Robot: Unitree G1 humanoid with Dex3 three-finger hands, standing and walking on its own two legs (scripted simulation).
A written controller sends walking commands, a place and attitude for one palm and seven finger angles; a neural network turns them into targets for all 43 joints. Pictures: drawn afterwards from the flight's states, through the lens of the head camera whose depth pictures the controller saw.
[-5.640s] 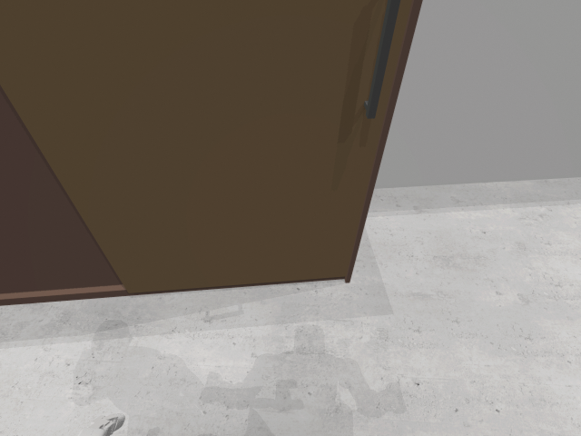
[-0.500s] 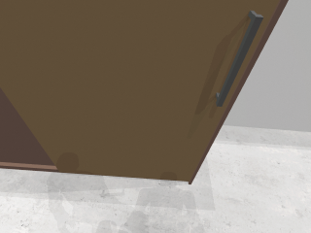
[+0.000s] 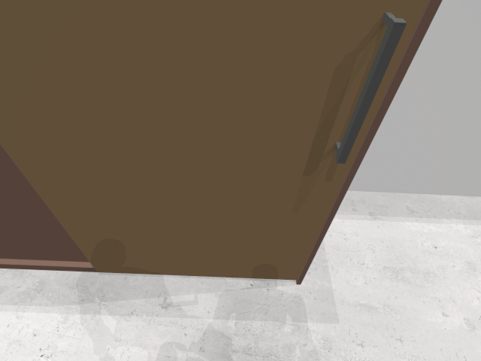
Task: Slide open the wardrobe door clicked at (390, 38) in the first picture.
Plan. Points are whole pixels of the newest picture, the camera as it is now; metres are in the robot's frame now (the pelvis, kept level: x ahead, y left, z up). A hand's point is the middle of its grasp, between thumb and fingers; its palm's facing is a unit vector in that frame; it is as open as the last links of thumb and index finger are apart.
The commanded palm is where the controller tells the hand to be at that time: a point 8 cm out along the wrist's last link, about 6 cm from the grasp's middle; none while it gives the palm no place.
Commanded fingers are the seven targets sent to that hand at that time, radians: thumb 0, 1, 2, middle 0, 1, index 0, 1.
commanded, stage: shuffle to correct the standing spot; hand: right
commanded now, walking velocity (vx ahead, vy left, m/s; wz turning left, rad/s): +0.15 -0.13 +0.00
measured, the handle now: (361, 99) +0.54 -0.20 +0.18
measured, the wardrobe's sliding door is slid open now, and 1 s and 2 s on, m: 0.00 0.00 0.00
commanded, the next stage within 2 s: come to a stop and stand still in 0.26 s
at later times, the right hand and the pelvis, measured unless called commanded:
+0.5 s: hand out of the picture +0.10 -0.22 -0.18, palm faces +0.05 +0.97 -0.24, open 7.3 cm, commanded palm none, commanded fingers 0.00 -0.90 -0.90 0.20 0.30 0.20 0.30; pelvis +0.06 -0.03 -0.01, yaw -1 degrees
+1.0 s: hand out of the picture +0.07 -0.25 -0.18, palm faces +0.04 +0.97 -0.23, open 7.4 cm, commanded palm none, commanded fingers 0.00 -0.90 -0.90 0.20 0.30 0.20 0.30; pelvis +0.05 -0.07 -0.01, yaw +0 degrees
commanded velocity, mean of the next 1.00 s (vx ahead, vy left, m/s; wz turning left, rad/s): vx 0.01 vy -0.04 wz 0.00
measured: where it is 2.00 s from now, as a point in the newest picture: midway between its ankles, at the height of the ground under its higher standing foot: outside the picture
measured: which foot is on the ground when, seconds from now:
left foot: down 0.00-0.26, up 0.28-0.46, down 0.48-1.00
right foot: down 0.00-0.52, up 0.54-0.72, down 0.74-1.00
